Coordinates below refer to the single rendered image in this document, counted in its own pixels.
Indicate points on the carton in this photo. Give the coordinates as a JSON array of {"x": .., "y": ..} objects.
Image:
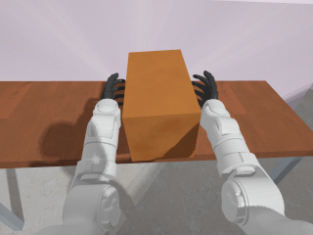
[{"x": 161, "y": 114}]

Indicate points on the right robot hand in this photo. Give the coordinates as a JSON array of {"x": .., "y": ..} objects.
[{"x": 209, "y": 88}]

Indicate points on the table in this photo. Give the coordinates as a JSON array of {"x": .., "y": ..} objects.
[{"x": 44, "y": 123}]

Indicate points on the left robot hand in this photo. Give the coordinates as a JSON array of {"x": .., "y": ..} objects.
[{"x": 109, "y": 88}]

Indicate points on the robot left forearm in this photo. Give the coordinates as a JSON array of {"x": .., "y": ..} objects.
[{"x": 97, "y": 165}]

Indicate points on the robot left upper arm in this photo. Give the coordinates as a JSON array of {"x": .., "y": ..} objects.
[{"x": 89, "y": 210}]

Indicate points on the robot right forearm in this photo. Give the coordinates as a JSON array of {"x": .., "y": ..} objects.
[{"x": 228, "y": 144}]

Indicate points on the robot right upper arm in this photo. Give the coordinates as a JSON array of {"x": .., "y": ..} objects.
[{"x": 256, "y": 205}]

